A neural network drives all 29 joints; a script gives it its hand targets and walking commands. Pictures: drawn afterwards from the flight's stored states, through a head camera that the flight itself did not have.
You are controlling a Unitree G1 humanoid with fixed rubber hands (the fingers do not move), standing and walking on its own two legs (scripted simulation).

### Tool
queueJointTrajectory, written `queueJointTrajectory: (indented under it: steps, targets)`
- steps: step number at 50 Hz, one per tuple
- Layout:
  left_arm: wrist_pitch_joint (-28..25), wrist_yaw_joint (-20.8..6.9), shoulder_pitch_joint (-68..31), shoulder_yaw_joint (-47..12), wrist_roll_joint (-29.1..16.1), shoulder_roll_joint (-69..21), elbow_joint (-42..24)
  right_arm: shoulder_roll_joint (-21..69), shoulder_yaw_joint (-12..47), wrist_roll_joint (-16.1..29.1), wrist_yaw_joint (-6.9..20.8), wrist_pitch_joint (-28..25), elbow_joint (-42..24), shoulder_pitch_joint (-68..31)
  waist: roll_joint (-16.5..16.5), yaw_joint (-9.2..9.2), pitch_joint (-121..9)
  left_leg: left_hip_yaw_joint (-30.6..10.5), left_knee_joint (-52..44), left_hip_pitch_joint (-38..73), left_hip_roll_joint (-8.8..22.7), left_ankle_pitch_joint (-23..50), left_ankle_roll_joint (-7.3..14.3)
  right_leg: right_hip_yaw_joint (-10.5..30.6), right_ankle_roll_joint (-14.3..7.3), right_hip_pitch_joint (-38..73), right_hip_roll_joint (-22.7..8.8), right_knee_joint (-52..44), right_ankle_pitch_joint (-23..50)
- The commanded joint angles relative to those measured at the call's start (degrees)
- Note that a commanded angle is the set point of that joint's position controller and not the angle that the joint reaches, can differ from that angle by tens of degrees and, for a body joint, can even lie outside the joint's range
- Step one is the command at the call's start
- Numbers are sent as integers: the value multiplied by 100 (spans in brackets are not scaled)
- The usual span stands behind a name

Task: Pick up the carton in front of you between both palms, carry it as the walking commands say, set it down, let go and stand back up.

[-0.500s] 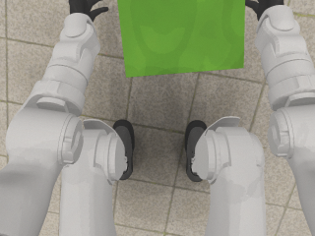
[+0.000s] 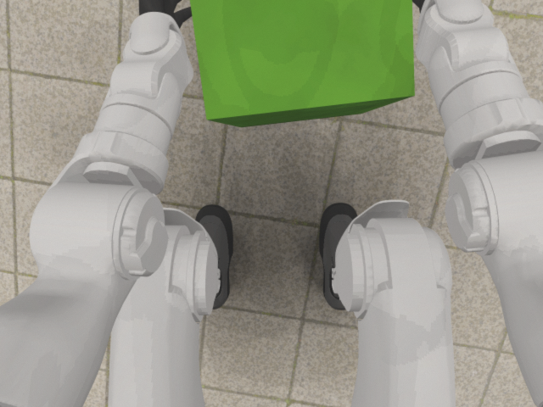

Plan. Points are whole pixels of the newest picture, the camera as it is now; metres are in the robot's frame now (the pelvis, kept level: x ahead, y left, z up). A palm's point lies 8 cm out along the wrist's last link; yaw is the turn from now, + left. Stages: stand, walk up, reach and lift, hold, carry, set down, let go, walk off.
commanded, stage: reach and lift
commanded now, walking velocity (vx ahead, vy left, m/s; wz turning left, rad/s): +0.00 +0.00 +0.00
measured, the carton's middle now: (296, 39) +0.52 -0.06 -0.24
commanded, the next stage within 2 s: none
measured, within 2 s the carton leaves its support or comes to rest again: leaves its support in 0.04 s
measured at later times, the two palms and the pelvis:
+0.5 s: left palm out of the picture +0.50 +0.08 +0.02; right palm out of the picture +0.48 -0.22 +0.02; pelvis +0.01 +0.01 +0.08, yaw -5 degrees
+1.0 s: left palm out of the picture +0.48 +0.10 +0.17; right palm out of the picture +0.45 -0.20 +0.16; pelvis +0.04 +0.02 +0.21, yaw -6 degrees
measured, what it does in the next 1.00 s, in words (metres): rises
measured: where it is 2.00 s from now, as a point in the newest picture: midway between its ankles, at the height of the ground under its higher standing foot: (274, 273)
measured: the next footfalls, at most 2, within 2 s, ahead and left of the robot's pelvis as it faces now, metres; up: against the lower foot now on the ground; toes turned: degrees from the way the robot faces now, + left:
none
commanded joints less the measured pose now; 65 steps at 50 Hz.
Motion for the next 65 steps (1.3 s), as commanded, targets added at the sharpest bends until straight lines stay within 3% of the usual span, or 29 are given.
queueJointTrajectory:
  steps: [1, 3, 7, 11, 12, 18, 20, 22, 25, 30, 35, 41, 55, 65]
  targets:
    - [78, -1436, -2868, -1558, -147, -5147, -1451, 5358, 847, 187, 1398, -11, -1870, -2554, -585, -328, -7183, 656, -491, 3150, -627, 1390, 213, -257, 18, 3719, 559, -1142, 1759]
    - [132, -1423, -2839, -1854, -353, -5565, -1778, 5637, 1036, 330, 1372, 29, -2360, -2560, -580, -378, -8160, 683, -460, 3511, -651, 1766, 187, -341, 30, 4284, 579, -1098, 2225]
    - [349, -1392, -2738, -2265, -482, -6109, -2584, 6159, 1255, 318, 1283, 266, -3374, -2349, -927, -446, -9492, 761, -576, 3484, -727, 1991, 137, -451, 111, 5540, 653, -1207, 2935]
    - [682, -1499, -2831, -2463, -201, -6185, -3470, 6807, 1248, 1, 1319, 751, -3909, -1766, -1054, -366, -9728, 825, -954, 3227, -776, 1477, 188, -453, 202, 5856, 768, -1543, 2563]
    - [753, -1518, -2851, -2455, -98, -6177, -3539, 7016, 1211, -67, 1341, 858, -3881, -1604, -1042, -314, -9521, 825, -1091, 3274, -764, 1096, 213, -449, 184, 5501, 810, -1673, 1933]
    - [1251, -1641, -2045, -1540, 923, -6366, -2677, 7483, 377, -852, 1656, 1333, -2885, -910, -935, 109, -7651, 686, -1896, 2889, -737, 150, 323, -383, 189, 4305, 869, -2484, 341]
    - [1334, -1687, -1923, -1258, 1184, -6430, -2430, 7444, 46, -1090, 1718, 1392, -2595, -812, -895, 98, -7367, 642, -2105, 2913, -749, 54, 334, -346, 156, 4189, 881, -2715, 103]
    - [1369, -1741, -1891, -1164, 1273, -6567, -2328, 7432, -240, -1320, 1748, 1406, -2420, -694, -799, -76, -7418, 605, -2300, 3033, -770, 9, 312, -342, 120, 4284, 893, -2898, 47]
    - [1433, -1808, -1685, -1194, 1307, -6848, -2247, 7461, -430, -1520, 1781, 1393, -2345, -561, -550, -178, -7646, 574, -2685, 3432, -803, 108, 238, -432, 89, 4485, 901, -3106, 390]
    - [1488, -1862, -1261, -1463, 1255, -7175, -2392, 7618, -216, -1507, 1854, 1393, -2732, -371, -444, -193, -8145, 527, -3156, 4136, -806, 439, 173, -516, 102, 4935, 910, -3444, 837]
    - [1529, -1889, -896, -2102, 980, -7436, -2796, 7850, 346, -1248, 1863, 1435, -3250, -55, -441, -232, -8600, 463, -3520, 4762, -791, 821, 129, -515, 146, 5617, 940, -3731, 1281]
    - [1605, -1925, -316, -2591, 804, -7561, -3030, 8107, 819, -1049, 1824, 1523, -3580, 455, -491, -194, -8506, 367, -4024, 5326, -767, 949, 131, -439, 190, 6338, 959, -4204, 1449]
    - [1538, -2089, 1196, -2669, 959, -7605, -2880, 8516, 911, -1225, 1696, 1454, -3576, 1833, -569, -71, -7151, 56, -5487, 6595, -661, 1007, 233, -69, 164, 7905, 926, -5696, 1547]
    - [1507, -2186, 2316, -2802, 1134, -7626, -2942, 8606, 1083, -1335, 1660, 1386, -3836, 2843, -526, -17, -6320, -219, -6682, 8032, -503, 1515, 314, 166, 112, 9279, 841, -6864, 1998]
